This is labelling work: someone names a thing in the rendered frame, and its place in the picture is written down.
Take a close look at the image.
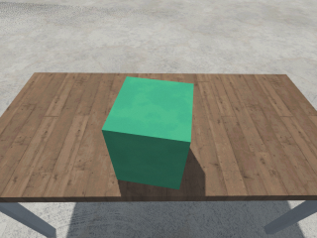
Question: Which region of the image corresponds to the carton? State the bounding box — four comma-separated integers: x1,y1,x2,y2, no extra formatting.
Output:
101,76,194,189

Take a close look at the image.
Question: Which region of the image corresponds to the table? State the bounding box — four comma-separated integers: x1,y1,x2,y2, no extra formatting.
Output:
0,72,317,237

